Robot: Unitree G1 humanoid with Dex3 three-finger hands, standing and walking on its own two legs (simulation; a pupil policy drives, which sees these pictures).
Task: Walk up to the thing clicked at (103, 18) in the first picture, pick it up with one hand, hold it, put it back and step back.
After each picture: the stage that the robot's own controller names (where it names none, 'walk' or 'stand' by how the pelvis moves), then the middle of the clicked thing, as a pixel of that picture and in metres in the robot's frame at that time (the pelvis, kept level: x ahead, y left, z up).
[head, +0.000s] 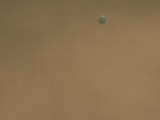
stand; (102, 19) +1.93 -0.29 -0.72
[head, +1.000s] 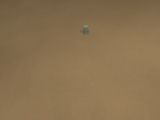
walk; (85, 29) +1.81 +0.08 -0.70
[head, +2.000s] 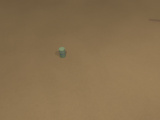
walk; (62, 52) +1.23 +0.28 -0.71
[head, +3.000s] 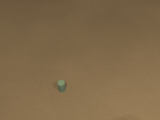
walk; (61, 86) +0.78 +0.23 -0.71
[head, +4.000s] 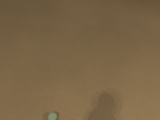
walk; (53, 119) +0.49 +0.20 -0.70
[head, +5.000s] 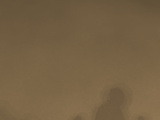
stand; out of the picture +0.37 +0.17 -0.72
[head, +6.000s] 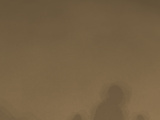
stand; out of the picture +0.37 +0.18 -0.72
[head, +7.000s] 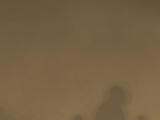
stand; out of the picture +0.37 +0.18 -0.73
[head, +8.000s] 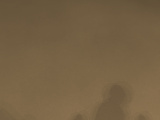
stand; out of the picture +0.36 +0.19 -0.73
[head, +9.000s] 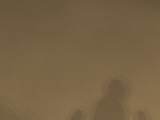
go down; out of the picture +0.37 +0.18 -0.72
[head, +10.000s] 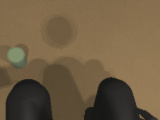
go down; (17, 58) +0.44 +0.24 -0.30
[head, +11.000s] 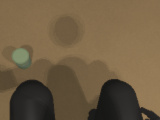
close in; (22, 59) +0.43 +0.24 -0.30
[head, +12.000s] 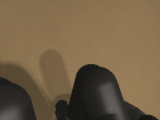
close in; out of the picture +0.41 +0.28 -0.22
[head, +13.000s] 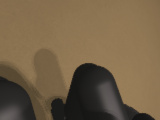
close; out of the picture +0.40 +0.28 -0.22
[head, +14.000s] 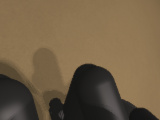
lift; out of the picture +0.37 +0.26 -0.23
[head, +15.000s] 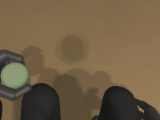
lift; (17, 78) +0.32 +0.24 -0.06
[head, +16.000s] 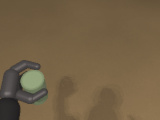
hold; (35, 88) +0.33 +0.16 +0.05
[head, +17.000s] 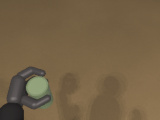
hold; (41, 93) +0.32 +0.16 +0.01
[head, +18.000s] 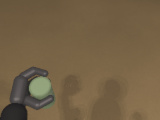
hold; (43, 93) +0.32 +0.15 +0.01
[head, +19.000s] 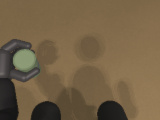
crouch; (28, 65) +0.41 +0.19 -0.07
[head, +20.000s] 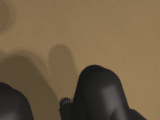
lower; out of the picture +0.41 +0.28 -0.22
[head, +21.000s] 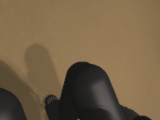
lower; out of the picture +0.42 +0.29 -0.23
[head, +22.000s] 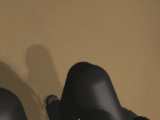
lower; out of the picture +0.42 +0.29 -0.23
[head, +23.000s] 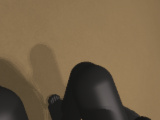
lower; out of the picture +0.42 +0.29 -0.23
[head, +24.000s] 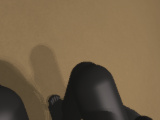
loosen; out of the picture +0.41 +0.28 -0.23
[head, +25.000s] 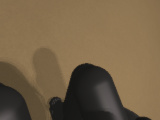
withdraw; out of the picture +0.41 +0.26 -0.23
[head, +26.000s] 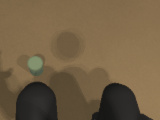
walk; (36, 66) +0.44 +0.21 -0.31
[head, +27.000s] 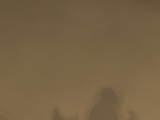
stand; out of the picture +0.35 +0.14 -0.66
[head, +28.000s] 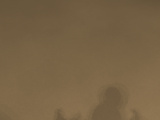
stand; out of the picture +0.38 +0.15 -0.67
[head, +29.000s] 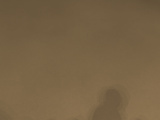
stand; out of the picture +0.38 +0.14 -0.69
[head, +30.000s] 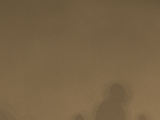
walk; out of the picture +0.40 +0.15 -0.72
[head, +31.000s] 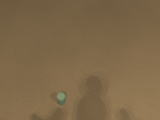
walk; (61, 98) +0.54 +0.13 -0.71
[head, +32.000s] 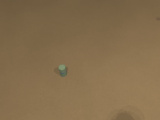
walk; (62, 70) +0.85 +0.25 -0.70
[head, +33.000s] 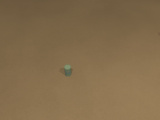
stand; (67, 70) +0.99 +0.16 -0.70
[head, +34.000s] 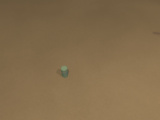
stand; (64, 71) +1.00 +0.20 -0.73
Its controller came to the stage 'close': yes
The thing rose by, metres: 0.72
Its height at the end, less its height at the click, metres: +0.00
